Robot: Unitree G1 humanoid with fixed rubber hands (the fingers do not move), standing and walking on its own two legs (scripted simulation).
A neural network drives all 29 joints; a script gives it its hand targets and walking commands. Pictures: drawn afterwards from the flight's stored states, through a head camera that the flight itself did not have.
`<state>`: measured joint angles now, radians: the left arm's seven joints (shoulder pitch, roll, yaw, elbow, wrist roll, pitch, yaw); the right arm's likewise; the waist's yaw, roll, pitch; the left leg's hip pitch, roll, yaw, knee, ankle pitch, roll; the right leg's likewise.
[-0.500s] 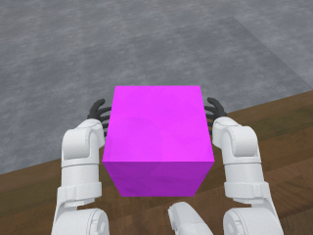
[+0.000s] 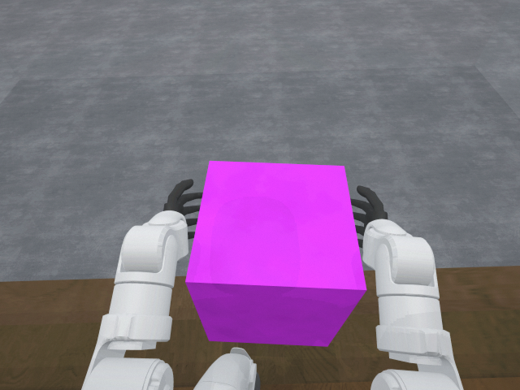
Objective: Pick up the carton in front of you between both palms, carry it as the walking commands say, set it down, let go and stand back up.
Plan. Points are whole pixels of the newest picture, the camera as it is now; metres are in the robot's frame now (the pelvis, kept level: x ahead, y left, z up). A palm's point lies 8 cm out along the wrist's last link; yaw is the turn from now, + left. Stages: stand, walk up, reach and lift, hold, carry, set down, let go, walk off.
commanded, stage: carry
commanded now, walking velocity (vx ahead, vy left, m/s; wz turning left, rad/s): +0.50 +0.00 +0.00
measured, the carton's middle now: (272, 259) +0.32 +0.03 -0.01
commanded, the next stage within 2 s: none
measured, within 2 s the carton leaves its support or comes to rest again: neither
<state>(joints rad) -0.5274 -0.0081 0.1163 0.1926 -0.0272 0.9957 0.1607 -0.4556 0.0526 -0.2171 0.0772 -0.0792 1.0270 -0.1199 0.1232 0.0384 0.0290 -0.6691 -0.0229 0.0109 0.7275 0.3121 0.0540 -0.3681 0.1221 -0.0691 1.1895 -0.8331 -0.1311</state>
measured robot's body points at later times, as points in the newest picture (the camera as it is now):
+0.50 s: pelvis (294, 272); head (310, 132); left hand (238, 144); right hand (344, 139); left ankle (253, 364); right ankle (296, 330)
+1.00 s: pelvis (285, 194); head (297, 81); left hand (266, 115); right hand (337, 125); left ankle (268, 285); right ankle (304, 256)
